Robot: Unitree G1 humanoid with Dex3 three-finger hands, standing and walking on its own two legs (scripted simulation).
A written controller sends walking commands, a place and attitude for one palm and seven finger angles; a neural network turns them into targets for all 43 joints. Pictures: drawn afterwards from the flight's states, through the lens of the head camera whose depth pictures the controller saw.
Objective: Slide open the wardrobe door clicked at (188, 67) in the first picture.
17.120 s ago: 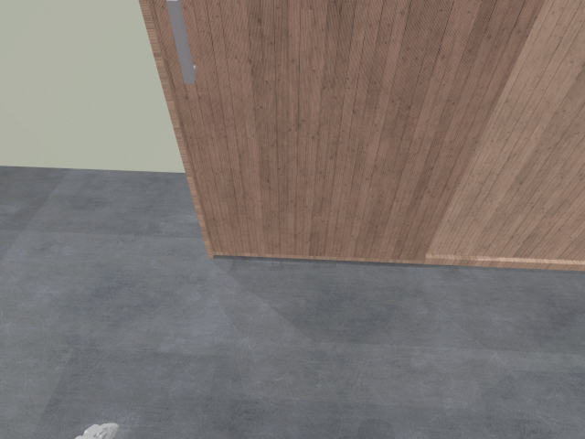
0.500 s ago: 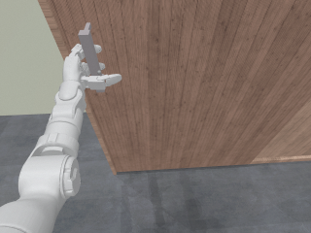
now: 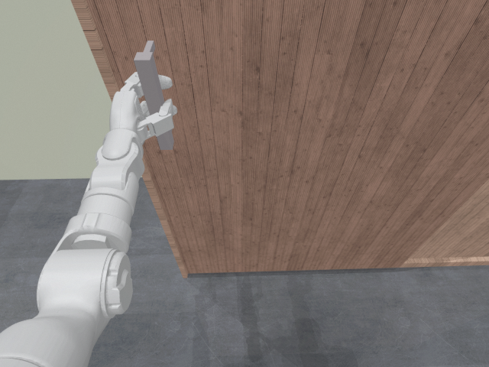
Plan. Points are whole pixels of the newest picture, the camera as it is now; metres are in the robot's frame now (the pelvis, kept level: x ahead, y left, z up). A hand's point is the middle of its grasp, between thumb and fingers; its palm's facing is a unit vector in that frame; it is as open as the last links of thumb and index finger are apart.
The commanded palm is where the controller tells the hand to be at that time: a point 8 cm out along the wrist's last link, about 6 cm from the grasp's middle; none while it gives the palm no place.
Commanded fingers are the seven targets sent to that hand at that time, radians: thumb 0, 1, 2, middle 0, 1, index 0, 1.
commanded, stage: grip the handle and tug to test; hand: left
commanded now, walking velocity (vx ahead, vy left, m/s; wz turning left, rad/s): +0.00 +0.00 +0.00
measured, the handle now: (159, 99) +0.53 +0.14 +0.16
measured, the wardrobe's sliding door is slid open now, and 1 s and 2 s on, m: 0.00 0.00 0.00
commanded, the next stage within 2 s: tug the door sideways, standing still in 0.58 s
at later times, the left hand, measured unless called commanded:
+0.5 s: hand (167, 117) +0.47 +0.12 +0.16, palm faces +0.04 -1.00 +0.00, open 5.9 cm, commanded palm +0.43 +0.17 +0.16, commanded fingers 0.00 0.90 0.90 -0.45 -1.40 -0.45 -1.40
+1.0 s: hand (168, 116) +0.48 +0.12 +0.16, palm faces +0.08 -1.00 +0.00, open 5.8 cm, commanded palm +0.45 +0.14 +0.16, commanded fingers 0.00 0.90 0.90 -0.45 -1.40 -0.45 -1.40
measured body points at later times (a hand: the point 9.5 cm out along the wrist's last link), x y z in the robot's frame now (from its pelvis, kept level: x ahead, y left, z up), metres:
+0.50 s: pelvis +0.00 +0.00 +0.00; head +0.03 +0.00 +0.45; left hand +0.47 +0.17 +0.17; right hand +0.04 -0.27 -0.12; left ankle -0.01 +0.14 -0.73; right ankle -0.02 -0.13 -0.73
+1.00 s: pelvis +0.01 +0.00 +0.00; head +0.04 +0.00 +0.45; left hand +0.47 +0.17 +0.17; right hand +0.12 -0.25 -0.12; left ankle -0.01 +0.14 -0.73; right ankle -0.02 -0.13 -0.73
